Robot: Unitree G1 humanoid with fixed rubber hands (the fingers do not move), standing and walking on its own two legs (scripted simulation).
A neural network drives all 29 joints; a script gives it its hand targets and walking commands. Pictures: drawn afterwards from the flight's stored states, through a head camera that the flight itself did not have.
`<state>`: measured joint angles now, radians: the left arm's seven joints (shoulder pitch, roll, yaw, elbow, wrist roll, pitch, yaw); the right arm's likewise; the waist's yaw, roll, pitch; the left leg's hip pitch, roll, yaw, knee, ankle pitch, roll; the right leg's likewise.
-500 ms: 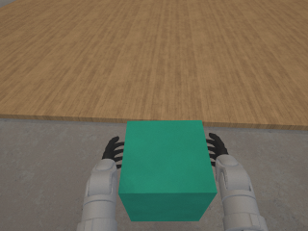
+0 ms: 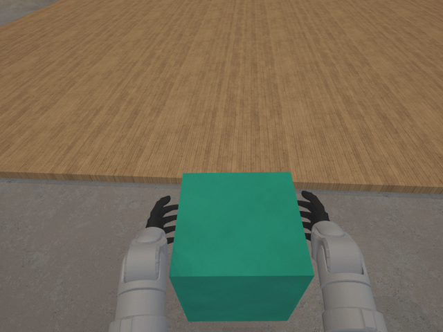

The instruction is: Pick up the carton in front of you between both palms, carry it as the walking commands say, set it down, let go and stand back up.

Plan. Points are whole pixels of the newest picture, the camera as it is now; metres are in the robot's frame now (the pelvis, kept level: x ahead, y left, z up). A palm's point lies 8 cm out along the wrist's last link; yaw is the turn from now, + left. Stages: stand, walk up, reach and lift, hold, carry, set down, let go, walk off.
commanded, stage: hold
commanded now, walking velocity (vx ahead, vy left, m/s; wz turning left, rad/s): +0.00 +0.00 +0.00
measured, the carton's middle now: (237, 249) +0.29 +0.00 -0.03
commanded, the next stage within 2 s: carry in 0.90 s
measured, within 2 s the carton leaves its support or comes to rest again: neither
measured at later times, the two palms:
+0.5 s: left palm (156, 232) +0.29 +0.15 +0.05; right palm (318, 226) +0.29 -0.15 +0.05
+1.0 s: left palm (157, 229) +0.29 +0.15 +0.05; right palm (319, 223) +0.29 -0.15 +0.05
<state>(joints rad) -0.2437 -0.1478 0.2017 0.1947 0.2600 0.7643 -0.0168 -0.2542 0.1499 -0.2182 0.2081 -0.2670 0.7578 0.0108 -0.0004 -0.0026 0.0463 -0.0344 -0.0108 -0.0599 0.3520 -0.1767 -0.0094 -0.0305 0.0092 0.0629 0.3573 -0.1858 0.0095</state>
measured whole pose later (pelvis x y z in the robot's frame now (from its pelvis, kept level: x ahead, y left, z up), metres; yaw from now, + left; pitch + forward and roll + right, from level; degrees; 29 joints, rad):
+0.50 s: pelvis +0.00 +0.00 +0.00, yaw +0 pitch -8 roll +0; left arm -0.26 -0.15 0.22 0.20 0.27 0.76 -0.02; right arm -0.27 0.15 -0.23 0.21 -0.28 0.75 0.01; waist 0.00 0.00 0.05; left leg -0.04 -0.01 -0.06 0.36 -0.18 -0.01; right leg -0.04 0.01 0.06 0.36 -0.19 0.01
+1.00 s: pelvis +0.01 +0.00 +0.00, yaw -1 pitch -2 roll +0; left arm -0.21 -0.14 0.17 0.14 0.23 0.79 0.00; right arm -0.22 0.14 -0.18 0.15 -0.24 0.79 -0.01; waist 0.01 0.00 -0.07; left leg -0.18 -0.01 -0.05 0.46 -0.31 -0.01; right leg -0.19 0.01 0.05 0.48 -0.36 0.01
